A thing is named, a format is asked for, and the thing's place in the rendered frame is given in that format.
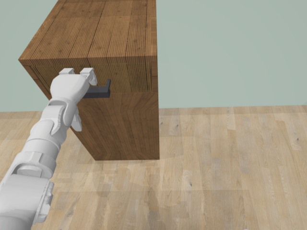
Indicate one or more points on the left robot forearm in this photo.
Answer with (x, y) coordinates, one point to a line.
(38, 157)

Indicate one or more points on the handle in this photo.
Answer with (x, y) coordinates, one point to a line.
(99, 92)

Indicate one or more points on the left robot upper arm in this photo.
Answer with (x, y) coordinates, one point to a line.
(24, 200)

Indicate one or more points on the cabinet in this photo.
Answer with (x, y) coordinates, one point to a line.
(124, 126)

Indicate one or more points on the robot left hand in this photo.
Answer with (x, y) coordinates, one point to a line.
(73, 87)

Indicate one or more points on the drawer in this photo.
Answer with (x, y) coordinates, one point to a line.
(125, 77)

